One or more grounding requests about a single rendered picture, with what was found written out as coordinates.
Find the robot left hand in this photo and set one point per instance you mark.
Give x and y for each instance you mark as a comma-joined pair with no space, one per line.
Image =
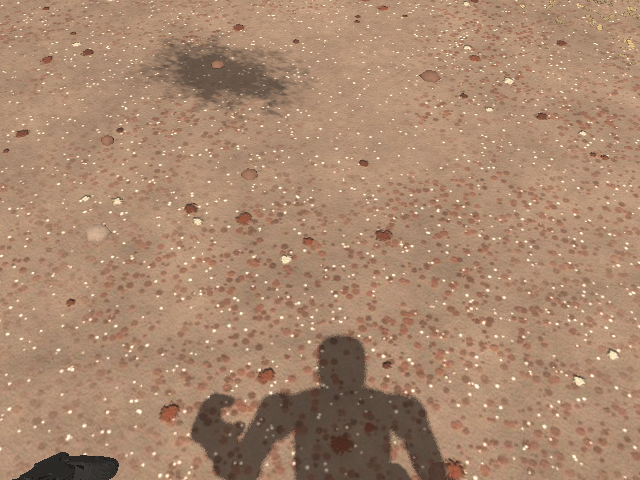
64,467

